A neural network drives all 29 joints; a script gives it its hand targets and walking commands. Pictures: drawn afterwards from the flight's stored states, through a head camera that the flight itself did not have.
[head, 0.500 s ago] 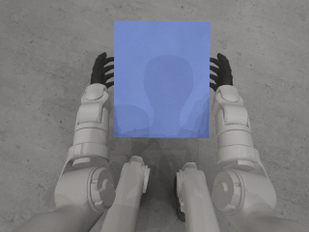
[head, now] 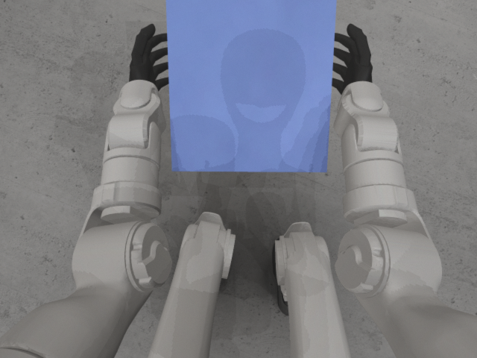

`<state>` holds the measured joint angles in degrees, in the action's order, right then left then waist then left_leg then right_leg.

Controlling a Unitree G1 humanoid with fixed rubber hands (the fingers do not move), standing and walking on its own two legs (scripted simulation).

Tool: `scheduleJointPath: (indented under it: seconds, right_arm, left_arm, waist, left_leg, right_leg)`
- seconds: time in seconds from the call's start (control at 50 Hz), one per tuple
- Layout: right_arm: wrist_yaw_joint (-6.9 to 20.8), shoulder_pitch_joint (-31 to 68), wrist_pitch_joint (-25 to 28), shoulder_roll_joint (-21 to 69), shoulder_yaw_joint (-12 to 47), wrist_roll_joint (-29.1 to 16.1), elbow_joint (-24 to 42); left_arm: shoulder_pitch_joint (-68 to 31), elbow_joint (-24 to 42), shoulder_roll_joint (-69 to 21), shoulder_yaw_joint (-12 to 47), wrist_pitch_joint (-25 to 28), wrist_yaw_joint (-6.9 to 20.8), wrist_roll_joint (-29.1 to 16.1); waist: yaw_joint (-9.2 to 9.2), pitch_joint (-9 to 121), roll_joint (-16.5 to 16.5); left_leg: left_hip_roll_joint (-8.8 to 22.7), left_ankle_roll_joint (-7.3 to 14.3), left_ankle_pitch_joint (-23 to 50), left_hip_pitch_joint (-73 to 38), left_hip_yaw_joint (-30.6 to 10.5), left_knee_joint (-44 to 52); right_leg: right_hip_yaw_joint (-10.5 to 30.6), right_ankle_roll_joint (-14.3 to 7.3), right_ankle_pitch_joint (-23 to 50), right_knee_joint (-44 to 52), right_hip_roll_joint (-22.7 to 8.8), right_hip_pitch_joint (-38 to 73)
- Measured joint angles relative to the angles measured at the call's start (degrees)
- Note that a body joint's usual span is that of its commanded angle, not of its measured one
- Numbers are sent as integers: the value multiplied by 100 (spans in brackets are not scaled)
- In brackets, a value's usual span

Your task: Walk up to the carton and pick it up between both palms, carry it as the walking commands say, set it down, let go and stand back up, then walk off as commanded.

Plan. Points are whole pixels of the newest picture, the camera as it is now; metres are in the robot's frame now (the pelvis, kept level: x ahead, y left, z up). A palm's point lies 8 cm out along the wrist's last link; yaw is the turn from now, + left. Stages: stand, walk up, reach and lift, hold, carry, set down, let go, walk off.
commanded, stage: set down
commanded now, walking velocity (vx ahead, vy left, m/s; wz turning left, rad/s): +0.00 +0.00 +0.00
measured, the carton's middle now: (248, 88) +0.54 +0.04 -0.20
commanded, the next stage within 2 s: none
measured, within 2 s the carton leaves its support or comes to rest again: neither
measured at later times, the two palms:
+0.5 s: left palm (163, 88) +0.52 +0.19 -0.19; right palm (334, 90) +0.54 -0.11 -0.19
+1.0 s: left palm (167, 86) +0.54 +0.19 -0.22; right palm (328, 87) +0.56 -0.11 -0.22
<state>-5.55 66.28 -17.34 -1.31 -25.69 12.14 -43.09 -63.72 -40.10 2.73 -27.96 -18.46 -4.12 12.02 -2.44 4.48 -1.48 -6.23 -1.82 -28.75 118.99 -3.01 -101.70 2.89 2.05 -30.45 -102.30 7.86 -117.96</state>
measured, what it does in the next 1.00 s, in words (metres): lowers itself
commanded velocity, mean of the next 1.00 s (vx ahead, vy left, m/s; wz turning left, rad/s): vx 0.00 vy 0.00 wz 0.00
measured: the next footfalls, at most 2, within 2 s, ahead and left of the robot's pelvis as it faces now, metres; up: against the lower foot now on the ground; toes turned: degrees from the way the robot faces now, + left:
none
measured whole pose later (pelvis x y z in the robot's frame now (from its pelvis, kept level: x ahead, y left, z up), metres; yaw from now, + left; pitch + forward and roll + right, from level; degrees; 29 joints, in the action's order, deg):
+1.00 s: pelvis +0.00 +0.00 -0.09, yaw +0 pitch +44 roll +0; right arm -5.7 80.5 -16.0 -7.5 -23.2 8.1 -49.4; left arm -77.8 -47.0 9.7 -25.9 -16.6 -2.9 8.3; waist -2.7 -9.2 -1.6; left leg -6.3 -2.0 -32.1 130.6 -1.6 -119.1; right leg 1.9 2.8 -33.9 -119.9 9.0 -129.6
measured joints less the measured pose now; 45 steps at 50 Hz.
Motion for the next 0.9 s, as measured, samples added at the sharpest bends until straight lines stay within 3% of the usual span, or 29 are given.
scheduleJointPath:
  seconds: [0.62, 0.72, 0.9]
  right_arm:
    - [-227, 1121, 129, -569, 422, -503, -391]
    - [-141, 1339, 91, -657, 482, -644, -459]
    - [-55, 1390, 95, -643, 339, -471, -608]
  left_arm:
    - [-1149, -477, 615, 340, 154, -118, -469]
    - [-1303, -495, 728, 430, 164, -26, -618]
    - [-1365, -652, 703, 307, 163, 63, -478]
  waist:
    - [-20, -1154, 12]
    - [-21, -1344, 3]
    - [-24, -1335, -4]
  left_leg:
    - [-57, -48, -224, 1108, 86, -1375]
    - [-36, -31, -279, 1164, 112, -1590]
    - [-22, -9, -343, 1167, 148, -1729]
  right_leg:
    - [-76, 76, -250, -1392, 99, -1102]
    - [-90, 92, -303, -1597, 114, -1154]
    - [-91, 91, -369, -1742, 112, -1157]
